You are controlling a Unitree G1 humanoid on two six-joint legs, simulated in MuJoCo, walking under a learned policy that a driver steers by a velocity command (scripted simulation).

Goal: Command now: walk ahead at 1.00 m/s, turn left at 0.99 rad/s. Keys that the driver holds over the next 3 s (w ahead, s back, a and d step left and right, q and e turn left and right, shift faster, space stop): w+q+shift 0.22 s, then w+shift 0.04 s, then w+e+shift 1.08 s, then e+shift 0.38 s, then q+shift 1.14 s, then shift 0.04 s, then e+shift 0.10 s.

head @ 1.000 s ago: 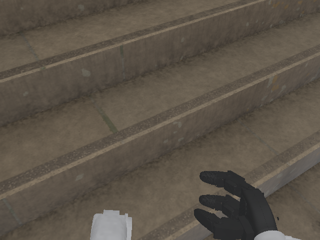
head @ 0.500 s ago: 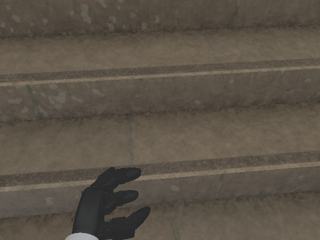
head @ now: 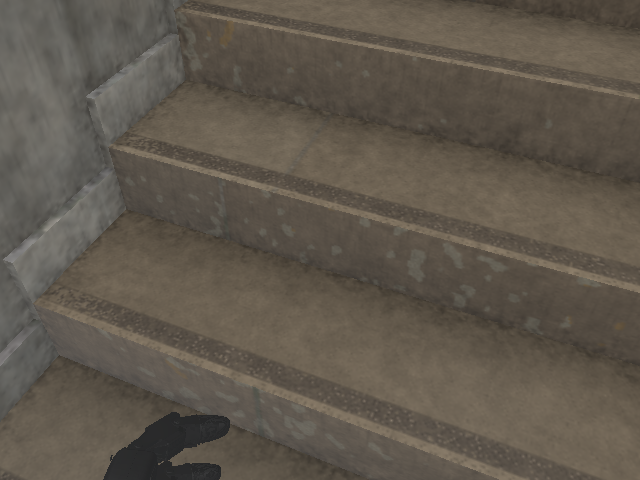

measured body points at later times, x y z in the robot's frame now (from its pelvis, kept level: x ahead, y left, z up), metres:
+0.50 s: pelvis +0.37 +0.00 +0.19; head +0.37 +0.01 +0.64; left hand +0.16 +0.16 +0.05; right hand +0.70 -0.03 +0.23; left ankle +0.42 +0.16 -0.38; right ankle +0.32 -0.18 -0.53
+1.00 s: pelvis +0.68 +0.08 +0.32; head +0.69 +0.04 +0.76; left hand +0.82 +0.31 +0.22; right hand +0.89 -0.17 +0.25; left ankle +0.63 +0.25 -0.12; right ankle +0.70 +0.02 -0.37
